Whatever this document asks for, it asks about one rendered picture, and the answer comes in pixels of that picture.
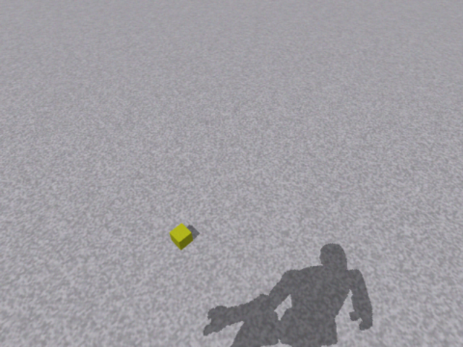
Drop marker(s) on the cube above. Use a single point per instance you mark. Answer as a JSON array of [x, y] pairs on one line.
[[181, 236]]

